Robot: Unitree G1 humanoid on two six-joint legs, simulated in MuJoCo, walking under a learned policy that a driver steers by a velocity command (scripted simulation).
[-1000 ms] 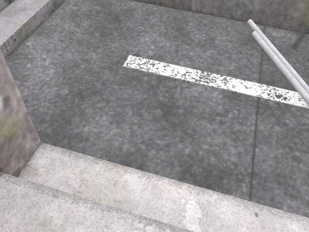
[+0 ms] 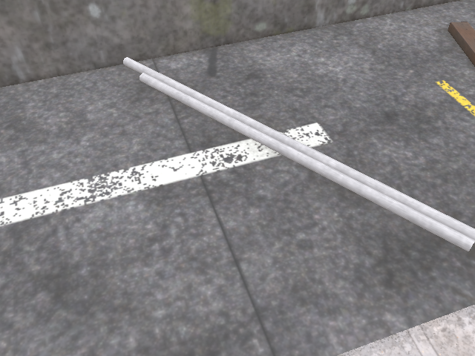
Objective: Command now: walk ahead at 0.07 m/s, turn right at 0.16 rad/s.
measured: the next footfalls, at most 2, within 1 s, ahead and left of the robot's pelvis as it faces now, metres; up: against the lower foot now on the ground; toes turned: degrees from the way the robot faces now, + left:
left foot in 0.02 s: +0.02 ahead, +0.12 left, +0.00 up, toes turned +1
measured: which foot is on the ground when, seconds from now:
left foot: up 0.00-0.00, down 0.02-1.00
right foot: down 0.00-0.94, up 0.96-1.00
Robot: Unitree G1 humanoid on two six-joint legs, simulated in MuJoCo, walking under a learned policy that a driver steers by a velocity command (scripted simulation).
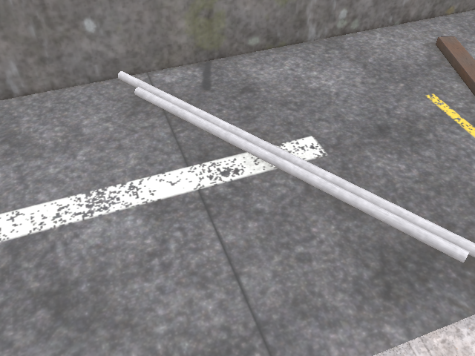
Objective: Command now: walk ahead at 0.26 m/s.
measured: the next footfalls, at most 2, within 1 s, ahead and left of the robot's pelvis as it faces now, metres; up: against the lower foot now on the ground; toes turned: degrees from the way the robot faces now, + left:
right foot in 0.18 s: +0.09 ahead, -0.11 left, +0.00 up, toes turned -4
left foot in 0.68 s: +0.38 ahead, +0.02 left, -0.17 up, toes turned +11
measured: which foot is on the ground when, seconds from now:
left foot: down 0.00-0.22, up 0.24-0.66, down 0.68-1.00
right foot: up 0.00-0.16, down 0.18-0.68, up 0.70-1.00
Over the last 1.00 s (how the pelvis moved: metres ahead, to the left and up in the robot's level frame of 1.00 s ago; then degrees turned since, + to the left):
0.01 0.05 0.03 0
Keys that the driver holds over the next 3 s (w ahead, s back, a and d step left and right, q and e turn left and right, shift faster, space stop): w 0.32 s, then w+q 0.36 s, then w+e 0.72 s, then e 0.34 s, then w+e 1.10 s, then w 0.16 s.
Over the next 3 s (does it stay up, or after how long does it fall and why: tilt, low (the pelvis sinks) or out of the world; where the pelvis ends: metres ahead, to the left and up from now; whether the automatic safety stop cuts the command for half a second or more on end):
stays up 1.24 -0.43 -0.36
